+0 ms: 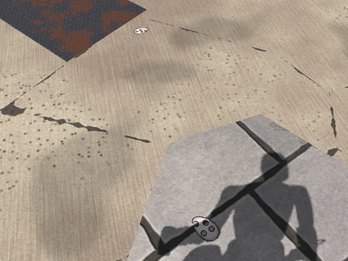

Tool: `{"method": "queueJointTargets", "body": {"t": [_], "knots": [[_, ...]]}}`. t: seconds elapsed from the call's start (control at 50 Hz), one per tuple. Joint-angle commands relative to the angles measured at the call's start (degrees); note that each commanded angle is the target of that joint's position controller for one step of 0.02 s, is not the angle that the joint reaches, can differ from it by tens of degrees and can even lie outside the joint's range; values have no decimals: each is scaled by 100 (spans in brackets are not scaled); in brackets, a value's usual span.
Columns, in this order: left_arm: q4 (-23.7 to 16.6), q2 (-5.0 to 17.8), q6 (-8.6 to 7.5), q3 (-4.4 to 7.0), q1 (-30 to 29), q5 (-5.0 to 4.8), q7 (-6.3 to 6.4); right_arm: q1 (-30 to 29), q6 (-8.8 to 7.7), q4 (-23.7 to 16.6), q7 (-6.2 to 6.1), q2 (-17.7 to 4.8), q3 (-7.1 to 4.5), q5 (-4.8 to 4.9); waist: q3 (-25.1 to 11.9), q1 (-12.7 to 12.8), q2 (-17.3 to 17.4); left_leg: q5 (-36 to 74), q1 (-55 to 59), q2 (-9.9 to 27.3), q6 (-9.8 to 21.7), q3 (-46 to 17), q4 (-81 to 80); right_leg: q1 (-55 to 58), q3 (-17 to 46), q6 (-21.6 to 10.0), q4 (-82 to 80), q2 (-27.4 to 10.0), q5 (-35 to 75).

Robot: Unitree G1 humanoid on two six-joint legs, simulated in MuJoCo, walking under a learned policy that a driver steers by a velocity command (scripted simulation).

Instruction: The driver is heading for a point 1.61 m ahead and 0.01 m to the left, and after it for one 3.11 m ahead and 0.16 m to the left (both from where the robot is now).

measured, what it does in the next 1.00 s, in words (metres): steps on the spot: right foot, then left foot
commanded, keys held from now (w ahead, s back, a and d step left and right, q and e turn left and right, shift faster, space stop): e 0.06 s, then no key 0.94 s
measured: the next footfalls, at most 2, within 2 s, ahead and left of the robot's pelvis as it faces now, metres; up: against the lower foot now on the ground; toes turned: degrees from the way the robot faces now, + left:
right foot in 0.14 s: +0.11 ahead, -0.12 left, +0.00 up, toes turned -8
left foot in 0.52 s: +0.08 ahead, +0.10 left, +0.00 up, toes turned -7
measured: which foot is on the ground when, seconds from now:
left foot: down 0.00-0.14, up 0.16-0.50, down 0.52-1.00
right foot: up 0.00-0.12, down 0.14-1.00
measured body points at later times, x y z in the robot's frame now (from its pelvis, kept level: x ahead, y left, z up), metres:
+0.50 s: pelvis +0.03 -0.03 -0.01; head +0.05 -0.03 +0.44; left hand +0.18 +0.20 -0.13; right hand +0.07 -0.29 -0.15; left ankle +0.04 +0.10 -0.74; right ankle +0.07 -0.11 -0.74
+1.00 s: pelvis +0.04 +0.00 +0.00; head +0.04 +0.00 +0.45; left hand +0.08 +0.23 -0.16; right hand +0.03 -0.24 -0.15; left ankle +0.04 +0.10 -0.74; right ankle +0.07 -0.11 -0.74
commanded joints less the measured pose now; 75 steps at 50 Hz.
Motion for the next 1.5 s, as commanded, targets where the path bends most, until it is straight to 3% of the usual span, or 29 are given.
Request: {"method": "queueJointTargets", "body": {"t": [0.02,0.1,0.12,0.14,0.16,0.18,0.2,0.22,0.26,0.28,0.32,0.36,0.42,0.46,0.5,0.52,0.54,0.56,0.58,0.62,0.7,0.82,1.1,1.5], "knots": [[-366,157,21,-26,125,8,-67,-144,-3,-393,12,-908,-204,4,-701,78,894,2908,36,1493,686,-407,-379,908,-212,-48,-590,56,77],[-578,303,-5,19,12,19,-45,29,200,-384,29,-1067,-291,-8,-637,-49,926,2123,280,1719,535,-577,238,1195,-193,-238,-1432,135,-653],[-543,297,-87,19,210,41,-19,92,278,-343,19,-1077,-303,-15,-710,80,693,1741,168,1595,350,-469,708,1651,-174,-311,-2101,207,-182],[-461,597,-204,92,513,99,43,438,339,-290,35,-930,-273,-56,-995,151,-81,1006,-165,1244,48,-232,1629,2413,435,-443,-2765,-141,748],[-600,1325,-264,225,525,100,115,583,360,-629,91,-370,-120,2,-1271,15,-1684,-1928,-1617,331,-387,113,3080,3382,2536,-1151,-2931,-1893,3219],[-439,1207,-223,237,1037,-104,173,127,494,-637,24,-566,-139,4,-1554,478,-1036,-2734,-1773,-32,-428,-810,3855,3197,2640,-1848,-2925,-2171,3716],[-376,957,-200,149,925,-120,208,-59,568,-657,23,-615,-154,45,-1283,357,-622,-2445,-1851,67,-417,-1125,4118,3004,2174,-1847,-2957,-1878,3607],[-396,673,-178,43,530,-87,255,-149,566,-623,24,-503,-130,83,-922,193,-535,-2042,-1844,119,-379,-1271,3958,2656,1742,-1620,-3084,-1541,3181],[-488,389,-159,-68,-58,-99,336,2,560,-474,15,-623,-165,-24,-728,-52,-597,-1440,-1590,136,-351,-1316,3591,2406,1223,-1252,-3194,-1061,2918],[-484,345,-176,-105,-89,-86,330,153,584,-382,20,-645,-180,-52,-859,-91,-487,-1341,-1389,37,-344,-1279,3587,2400,1106,-1231,-3167,-1003,3117],[-396,397,-239,-124,-11,-79,305,239,631,-313,26,-517,-151,0,-982,-105,-285,-1310,-1124,-8,-355,-1318,3161,2420,1047,-1215,-3193,-1000,2939],[-291,455,-260,-135,13,-52,299,128,672,-302,2,-391,-101,21,-893,-44,-355,-1290,-896,-28,-361,-1328,2512,2327,1090,-1176,-3292,-975,2172],[-153,518,-226,-147,16,-6,283,39,694,-267,-38,-420,-89,40,-767,57,-561,-1222,-519,-137,-306,-1262,1751,2101,1254,-1142,-3425,-946,1064],[-63,542,-195,-153,-18,-16,277,135,660,-185,-52,-402,-81,55,-718,14,-499,-985,-215,-192,-239,-1221,1148,1974,1383,-1063,-3442,-931,462],[31,494,-159,-177,-62,-87,294,389,567,-35,-53,-314,-34,11,-618,-174,-206,55,516,-123,-120,-1278,-151,1550,1368,-684,-3401,-793,-230],[82,329,-169,-220,60,-103,291,423,484,-4,-58,-486,-41,-72,-577,-95,118,144,763,347,-23,-1843,-516,1320,1297,-396,-3265,-604,-524],[130,229,-170,-218,277,-161,265,68,429,-70,-46,-792,-85,-38,-341,257,659,-188,158,756,130,-2367,-656,1454,826,-211,-3219,-77,-522],[244,228,-168,-231,139,-140,248,-190,379,-66,6,-601,-42,10,-220,219,808,-689,-628,800,142,-2443,-898,2211,671,-128,-3110,56,-24],[332,259,-185,-225,154,-111,235,-282,323,-46,29,-456,9,5,-227,240,791,-910,-864,679,27,-2325,-1021,2648,719,-131,-3068,-25,300],[516,369,-227,-192,285,-94,227,-169,271,89,2,-498,6,36,-282,219,789,-787,-716,460,-92,-2099,-1033,2801,792,-189,-3037,-143,472],[835,264,-279,-233,399,-107,260,110,274,319,-26,-389,34,47,-196,105,330,-525,-242,373,-26,-1967,-859,2350,858,-158,-3253,-193,291],[1193,212,-282,-280,564,-111,307,242,275,565,-38,-337,73,43,-154,60,146,-424,-146,332,28,-1919,-793,2260,869,-110,-3339,-205,254],[1676,57,-280,-377,908,-120,370,484,252,1000,-66,-107,215,53,-121,95,201,-44,-119,269,40,-1860,-711,2347,827,-120,-3214,-254,518],[1911,-171,-272,-423,1072,-129,418,804,239,1282,-114,76,292,49,-55,68,182,317,-9,251,54,-1846,-611,2374,756,-105,-3082,-267,784]]}}
Velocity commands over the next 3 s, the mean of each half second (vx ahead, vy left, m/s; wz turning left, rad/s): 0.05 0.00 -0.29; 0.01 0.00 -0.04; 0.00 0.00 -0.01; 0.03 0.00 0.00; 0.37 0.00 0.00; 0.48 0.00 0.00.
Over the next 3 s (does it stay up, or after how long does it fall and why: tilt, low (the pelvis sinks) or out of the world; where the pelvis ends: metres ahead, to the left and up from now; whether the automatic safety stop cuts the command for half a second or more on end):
stays up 0.56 -0.08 0.00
